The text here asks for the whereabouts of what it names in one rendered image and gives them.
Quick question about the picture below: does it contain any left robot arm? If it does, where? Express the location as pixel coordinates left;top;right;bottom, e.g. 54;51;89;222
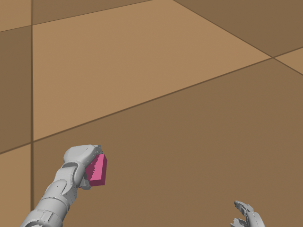
20;160;86;227

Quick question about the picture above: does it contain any left robot hand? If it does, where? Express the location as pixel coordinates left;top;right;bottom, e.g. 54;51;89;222
63;144;103;190

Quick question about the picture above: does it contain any right robot hand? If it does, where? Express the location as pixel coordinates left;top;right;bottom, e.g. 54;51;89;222
231;201;265;227

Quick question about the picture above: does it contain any small box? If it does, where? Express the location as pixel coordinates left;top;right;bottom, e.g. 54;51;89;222
79;154;107;188

